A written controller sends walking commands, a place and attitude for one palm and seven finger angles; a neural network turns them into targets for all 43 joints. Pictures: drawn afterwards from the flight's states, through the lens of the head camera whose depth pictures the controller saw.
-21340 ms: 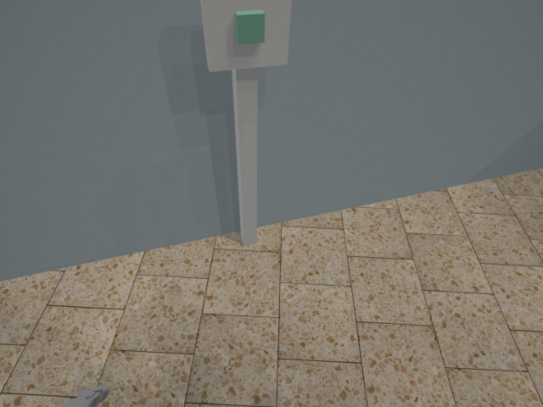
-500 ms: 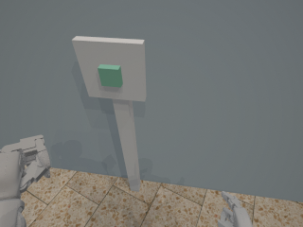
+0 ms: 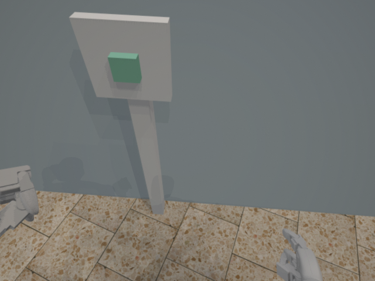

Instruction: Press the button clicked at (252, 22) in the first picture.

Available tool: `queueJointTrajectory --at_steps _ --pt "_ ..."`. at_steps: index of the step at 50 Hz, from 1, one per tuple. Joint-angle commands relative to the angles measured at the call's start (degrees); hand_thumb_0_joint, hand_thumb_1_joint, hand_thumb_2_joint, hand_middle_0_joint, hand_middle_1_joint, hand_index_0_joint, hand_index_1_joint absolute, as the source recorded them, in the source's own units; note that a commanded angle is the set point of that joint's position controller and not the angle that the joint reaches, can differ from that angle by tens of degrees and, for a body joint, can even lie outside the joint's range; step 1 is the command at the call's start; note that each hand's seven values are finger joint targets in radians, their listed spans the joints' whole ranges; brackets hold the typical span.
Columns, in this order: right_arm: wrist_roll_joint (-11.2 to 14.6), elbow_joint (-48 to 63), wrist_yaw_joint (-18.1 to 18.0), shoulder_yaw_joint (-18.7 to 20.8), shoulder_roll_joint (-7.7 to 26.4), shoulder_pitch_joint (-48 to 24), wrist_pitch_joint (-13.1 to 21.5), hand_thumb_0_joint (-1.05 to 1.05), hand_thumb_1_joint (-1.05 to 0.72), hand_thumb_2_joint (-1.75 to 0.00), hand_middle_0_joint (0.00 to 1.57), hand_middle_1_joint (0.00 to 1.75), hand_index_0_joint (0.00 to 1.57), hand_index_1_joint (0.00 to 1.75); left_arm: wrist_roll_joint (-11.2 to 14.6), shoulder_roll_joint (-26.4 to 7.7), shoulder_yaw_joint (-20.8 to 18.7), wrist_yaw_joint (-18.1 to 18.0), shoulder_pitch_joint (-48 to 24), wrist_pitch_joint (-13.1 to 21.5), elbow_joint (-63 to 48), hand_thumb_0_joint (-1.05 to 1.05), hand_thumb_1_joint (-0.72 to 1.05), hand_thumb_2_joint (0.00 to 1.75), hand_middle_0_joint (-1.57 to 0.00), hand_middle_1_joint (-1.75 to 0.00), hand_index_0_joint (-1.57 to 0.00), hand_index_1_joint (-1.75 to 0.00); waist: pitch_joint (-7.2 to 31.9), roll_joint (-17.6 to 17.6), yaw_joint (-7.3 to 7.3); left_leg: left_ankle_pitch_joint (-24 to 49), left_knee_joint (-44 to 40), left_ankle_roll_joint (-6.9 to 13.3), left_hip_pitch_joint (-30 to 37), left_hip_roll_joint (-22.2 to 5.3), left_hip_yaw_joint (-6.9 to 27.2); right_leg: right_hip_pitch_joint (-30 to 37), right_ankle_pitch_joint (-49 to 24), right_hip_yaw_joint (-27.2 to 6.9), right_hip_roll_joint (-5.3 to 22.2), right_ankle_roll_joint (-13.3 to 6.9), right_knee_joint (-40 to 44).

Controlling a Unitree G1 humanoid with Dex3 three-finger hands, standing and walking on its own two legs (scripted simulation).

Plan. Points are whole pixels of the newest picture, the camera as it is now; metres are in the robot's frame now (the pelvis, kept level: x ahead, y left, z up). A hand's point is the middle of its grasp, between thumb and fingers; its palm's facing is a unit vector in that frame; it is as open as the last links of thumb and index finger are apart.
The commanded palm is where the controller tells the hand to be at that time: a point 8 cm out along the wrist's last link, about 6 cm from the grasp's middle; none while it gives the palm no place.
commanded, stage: step back with the hand held close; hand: left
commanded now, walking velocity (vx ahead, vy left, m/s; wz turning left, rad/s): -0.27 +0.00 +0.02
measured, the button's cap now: (126, 67) +0.53 +0.19 +0.18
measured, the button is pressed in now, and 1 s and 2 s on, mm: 0 0 0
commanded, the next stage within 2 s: stop stepping back and stand still in 0.62 s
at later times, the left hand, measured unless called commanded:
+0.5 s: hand out of the picture +0.11 +0.25 +0.18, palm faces +0.41 -0.82 -0.41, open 3.1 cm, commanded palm +0.05 +0.28 +0.18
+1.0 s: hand out of the picture +0.07 +0.26 +0.15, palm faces +0.42 -0.86 -0.28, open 3.1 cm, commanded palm +0.00 +0.28 +0.18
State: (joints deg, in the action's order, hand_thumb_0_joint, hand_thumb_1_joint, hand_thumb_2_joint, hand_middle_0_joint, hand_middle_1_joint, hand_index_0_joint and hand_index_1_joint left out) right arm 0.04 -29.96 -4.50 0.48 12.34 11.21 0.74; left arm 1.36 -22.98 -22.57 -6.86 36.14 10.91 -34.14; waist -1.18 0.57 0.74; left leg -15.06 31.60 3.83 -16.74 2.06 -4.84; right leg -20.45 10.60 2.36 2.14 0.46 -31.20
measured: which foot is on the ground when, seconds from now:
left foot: down 0.00-0.82, up 0.84-0.88, down 0.90-1.00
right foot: down 0.00-0.26, up 0.28-0.58, down 0.60-0.98, up 1.00-1.00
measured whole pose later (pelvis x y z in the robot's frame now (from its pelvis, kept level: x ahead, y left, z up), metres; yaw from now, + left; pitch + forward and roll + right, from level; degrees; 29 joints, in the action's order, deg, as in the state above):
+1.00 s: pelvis -0.14 +0.01 -0.01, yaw -2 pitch -2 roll -2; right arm 0.0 -38.9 -6.7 -0.1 12.8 16.2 5.0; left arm 1.5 -19.7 -21.3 -8.3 27.2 11.6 -26.8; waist 3.7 3.6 -0.5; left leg -14.3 40.3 3.5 -24.4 1.7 -0.2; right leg -6.6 27.5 0.4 0.4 0.3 -37.8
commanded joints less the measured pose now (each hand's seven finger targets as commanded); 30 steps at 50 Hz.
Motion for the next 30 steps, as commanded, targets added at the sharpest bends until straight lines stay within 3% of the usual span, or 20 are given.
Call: queueJointTrajectory --at_steps 1,4,6,7,8,9,10,11,12,13,14,15,16,18,20,22,24,27,28,30 --pt "0.1 9.1 -0.5 2.6 7.9 -4.6 4.0 0.0 -0.9 -0.9 0.2 0.3 0.2 0.3 -0.4 -5.9 -4.8 -1.5 -2.6 3.3 -8.4 0.0 0.9 0.9 -1.3 -1.5 -1.3 -1.5 3.2 -3.4 -0.3 -8.6 -12.1 1.6 -20.7 -10.3 11.8 16.5 -5.7 -6.7 1.2 -0.6 -4.8" --pt "0.0 9.1 -0.5 2.7 7.6 -3.7 4.2 0.0 -0.9 -0.9 0.2 0.3 0.2 0.3 -0.9 -6.6 -4.7 -1.9 -5.4 3.9 -9.3 0.0 0.9 0.9 -1.3 -1.5 -1.3 -1.5 1.8 4.3 -0.96 -16.2 -3.9 0.7 -16.9 -5.7 10.0 7.0 6.9 -13.9 5.5 -2.6 6.5" --pt "0.0 8.0 -0.2 2.6 6.9 -2.4 4.3 0.0 -0.9 -0.9 0.2 0.3 0.2 0.3 -0.5 -7.2 -4.2 -2.5 -5.9 4.2 -10.4 0.0 0.9 0.9 -1.3 -1.5 -1.3 -1.5 3.6 9.7 -1.15 -12.1 9.0 -1.4 -5.2 -2.4 7.3 -5.3 18.1 -18.3 11.4 -5.7 15.5" --pt "-0.2 7.4 -0.1 2.4 6.4 -2.4 4.3 0.0 -0.9 -0.9 0.2 0.3 0.2 0.3 -0.4 -7.8 -4.4 -3.0 -6.2 4.5 -11.5 0.0 0.9 0.9 -1.3 -1.5 -1.3 -1.5 5.1 10.9 -1.09 -10.5 13.4 -1.9 -1.0 -2.1 7.0 -8.9 20.1 -18.2 13.8 -6.9 17.3" --pt "-0.4 7.3 -0.1 2.1 6.5 -2.8 4.2 0.0 -0.9 -0.9 0.2 0.3 0.2 0.3 -0.3 -8.3 -4.4 -3.3 -6.8 4.8 -13.3 0.0 0.9 0.9 -1.3 -1.5 -1.3 -1.5 6.2 9.2 -1.22 -9.7 14.0 -1.9 1.3 -2.2 7.1 -10.2 18.8 -17.2 14.0 -7.3 17.1" --pt "-0.5 7.2 -0.3 1.6 6.0 -2.8 4.2 0.0 -0.9 -0.9 0.2 0.3 0.2 0.3 -0.3 -8.3 -4.6 -3.6 -5.9 4.9 -13.2 0.0 0.9 0.9 -1.3 -1.5 -1.3 -1.5 6.6 8.3 -1.39 -8.6 10.4 -1.7 2.6 -2.9 7.6 -10.1 16.9 -14.5 13.2 -6.4 15.0" --pt "-0.5 7.3 -0.6 1.5 6.4 -2.9 4.2 0.0 -0.9 -0.9 0.2 0.3 0.2 0.3 -0.4 -8.4 -4.8 -3.8 -5.2 5.1 -14.0 0.0 0.9 0.9 -1.3 -1.5 -1.3 -1.5 6.7 4.5 -1.53 -7.8 4.2 -1.3 2.9 -3.7 8.6 -9.6 15.6 -11.6 10.8 -4.9 11.3" --pt "-0.6 7.6 -1.0 1.6 7.2 -3.2 4.3 0.0 -0.9 -0.9 0.2 0.3 0.2 0.3 -0.3 -8.4 -5.2 -4.0 -4.2 5.5 -15.0 0.0 0.9 0.9 -1.3 -1.5 -1.3 -1.5 6.2 -2.5 -1.48 -10.5 -2.4 -0.3 0.2 -5.9 12.4 -8.7 16.3 -8.9 6.8 -3.3 5.8" --pt "-0.7 8.3 -1.3 1.6 8.0 -3.9 4.8 0.0 -0.9 -0.9 0.2 0.3 0.2 0.3 -0.4 -8.1 -5.4 -4.1 -3.7 6.1 -16.2 0.0 0.9 0.9 -1.3 -1.5 -1.3 -1.5 5.0 -12.2 -1.39 -17.0 -12.3 1.7 -8.4 -11.1 19.5 -3.3 15.5 -5.9 1.7 -1.4 -4.4" --pt "-1.0 8.6 -1.5 2.1 8.4 -5.0 5.6 0.0 -0.9 -0.9 0.2 0.3 0.2 0.3 -1.6 -8.0 -6.3 -4.0 -4.5 6.7 -17.6 0.0 0.9 0.9 -1.3 -1.5 -1.3 -1.5 5.5 -22.3 -1.01 -28.5 -24.3 4.3 -21.9 -19.2 29.9 8.6 10.9 -2.6 -3.8 0.6 -21.5" --pt "-1.3 8.0 -1.3 2.0 6.8 -3.7 6.4 0.0 -0.9 -0.9 0.2 0.3 0.2 0.3 -2.5 -9.5 -7.8 -4.3 -5.1 6.6 -17.0 0.0 0.9 0.9 -1.3 -1.5 -1.3 -1.5 4.7 -19.8 -1.35 -29.2 -27.6 6.1 -25.8 -22.0 31.7 9.4 12.0 -4.9 -4.7 0.8 -34.2" --pt "-1.3 7.3 -0.9 2.4 6.4 -3.5 6.7 0.0 -0.9 -0.9 0.2 0.3 0.2 0.3 -2.4 -9.4 -7.7 -4.2 -5.5 6.7 -16.8 0.0 0.9 0.9 -1.3 -1.5 -1.3 -1.5 4.7 -15.0 -1.22 -25.9 -26.4 6.6 -25.2 -22.3 29.7 8.0 12.9 -6.3 -4.4 0.6 -39.1" --pt "-0.9 7.1 -0.6 2.7 6.3 -3.8 6.9 0.0 -0.9 -0.9 0.2 0.3 0.2 0.3 -2.1 -9.2 -7.6 -4.1 -5.3 6.6 -15.7 0.0 0.9 0.9 -1.3 -1.5 -1.3 -1.5 4.4 -9.9 -1.05 -19.8 -22.5 6.5 -21.8 -20.9 26.8 5.5 14.1 -6.3 -4.2 0.4 -37.3" --pt "-0.8 6.7 -0.5 2.9 6.4 -4.4 8.3 0.0 -0.9 -0.9 0.2 0.3 0.2 0.3 -1.3 -8.1 -7.2 -4.1 -3.4 6.7 -14.2 0.0 0.9 0.9 -1.3 -1.5 -1.3 -1.5 4.5 -7.0 -0.31 -9.0 -18.6 5.2 -13.4 -17.8 20.8 2.8 15.4 -4.0 -3.7 0.7 -28.2" --pt "-1.0 4.2 0.1 2.7 6.1 -2.4 9.0 0.0 -0.9 -0.9 0.2 0.3 0.2 0.3 -0.6 -5.8 -4.7 -3.6 1.1 6.5 -11.9 0.0 0.9 0.9 -1.3 -1.5 -1.3 -1.5 5.2 -8.2 -0.74 -5.7 -20.2 3.0 -4.2 -15.5 19.5 0.2 18.6 -1.1 -4.4 0.5 -17.5" --pt "-1.3 3.0 0.7 2.3 6.3 -2.2 9.4 0.0 -0.9 -0.9 0.2 0.3 0.2 0.3 0.1 -4.9 -2.4 -2.9 -1.1 6.2 -13.1 0.0 0.9 0.9 -1.3 -1.5 -1.3 -1.5 7.0 -11.4 -1.12 -3.2 -21.5 1.1 1.6 -14.1 18.1 1.4 20.0 0.5 -5.3 -0.1 -7.2" --pt "-1.6 1.9 1.0 2.0 6.6 -2.6 10.1 0.0 -0.9 -0.9 0.2 0.3 0.2 0.3 0.4 -5.1 -1.3 -2.5 -3.1 6.5 -14.8 0.0 0.9 0.9 -1.3 -1.5 -1.3 -1.5 9.6 -15.8 -0.78 5.6 -21.1 -0.9 6.6 -12.9 16.1 4.1 18.7 1.3 -5.7 -0.6 1.4" --pt "-1.6 1.3 1.4 1.9 6.7 -2.7 9.5 0.0 -0.9 -0.9 0.2 0.3 0.2 0.3 1.2 -8.6 -3.2 -1.7 -2.4 7.3 -16.5 0.0 0.9 0.9 -1.3 -1.5 -1.3 -1.5 15.5 -13.1 0.33 23.2 -14.9 -4.1 14.2 -11.0 12.1 7.6 6.6 1.0 -5.1 -2.0 13.8" --pt "-1.7 1.6 1.6 1.8 6.5 -2.9 8.7 0.0 -0.9 -0.9 0.2 0.3 0.2 0.3 1.5 -10.6 -4.9 -1.5 -0.6 7.6 -17.3 0.0 0.9 0.9 -1.3 -1.5 -1.3 -1.5 17.2 -10.6 0.48 27.7 -11.0 -3.8 16.6 -10.0 10.8 6.8 0.7 -0.8 -3.2 -2.5 14.8" --pt "-1.2 2.9 1.0 1.1 5.5 -5.1 7.8 0.0 -0.9 -0.9 0.2 0.3 0.2 0.3 2.8 -13.7 -8.1 -1.3 -0.5 8.7 -18.5 0.0 0.9 0.9 -1.3 -1.5 -1.3 -1.5 17.6 -1.6 0.52 19.1 -3.4 -3.7 18.0 -6.7 6.5 1.6 -8.3 -4.0 2.6 -3.4 14.4"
